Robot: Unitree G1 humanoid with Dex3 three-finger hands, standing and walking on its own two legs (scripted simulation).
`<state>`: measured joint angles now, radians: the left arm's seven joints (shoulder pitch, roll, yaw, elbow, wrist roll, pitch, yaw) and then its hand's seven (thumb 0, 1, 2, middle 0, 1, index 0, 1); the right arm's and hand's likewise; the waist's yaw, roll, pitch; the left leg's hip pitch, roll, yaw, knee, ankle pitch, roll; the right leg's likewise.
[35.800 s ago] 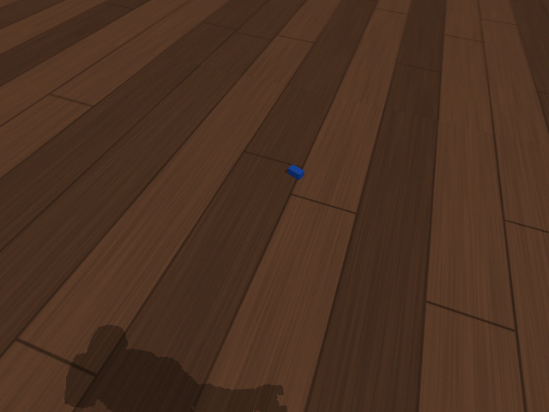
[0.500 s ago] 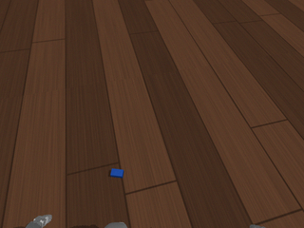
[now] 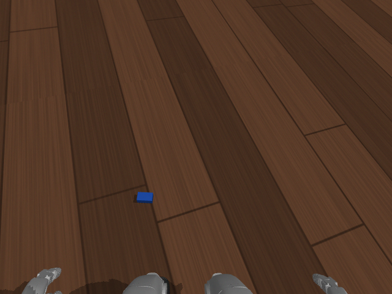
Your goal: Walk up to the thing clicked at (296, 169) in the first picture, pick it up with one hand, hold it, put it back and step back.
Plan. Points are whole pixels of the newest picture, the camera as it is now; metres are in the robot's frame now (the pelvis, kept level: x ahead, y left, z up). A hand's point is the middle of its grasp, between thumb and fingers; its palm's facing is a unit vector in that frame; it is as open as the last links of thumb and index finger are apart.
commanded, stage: step back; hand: left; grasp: from above
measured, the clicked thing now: (145, 197) +0.55 +0.20 -0.75
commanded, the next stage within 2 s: none
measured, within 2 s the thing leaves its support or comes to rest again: neither
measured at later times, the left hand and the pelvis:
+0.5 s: hand out of the picture -0.01 +0.24 -0.15, palm faces +0.03 -0.93 -0.37, open 7.4 cm; pelvis -0.14 -0.02 -0.01, yaw +3 degrees
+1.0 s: hand out of the picture -0.22 +0.19 -0.14, palm faces +0.01 -0.90 -0.43, open 7.4 cm; pelvis -0.30 -0.08 -0.01, yaw +1 degrees
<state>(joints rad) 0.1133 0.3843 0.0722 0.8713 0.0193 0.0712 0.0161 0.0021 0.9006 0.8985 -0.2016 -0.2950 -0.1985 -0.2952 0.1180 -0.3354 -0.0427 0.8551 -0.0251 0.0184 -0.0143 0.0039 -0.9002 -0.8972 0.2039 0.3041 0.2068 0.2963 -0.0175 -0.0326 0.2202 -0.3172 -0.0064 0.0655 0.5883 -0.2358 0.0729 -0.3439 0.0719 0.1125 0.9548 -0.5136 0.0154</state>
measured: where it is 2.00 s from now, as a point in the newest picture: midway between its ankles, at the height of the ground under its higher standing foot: outside the picture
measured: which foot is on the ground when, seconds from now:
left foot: down 0.00-0.14, up 0.16-0.42, down 0.44-0.84, up 0.86-1.00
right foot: up 0.00-0.10, down 0.12-0.46, up 0.48-0.80, down 0.82-1.00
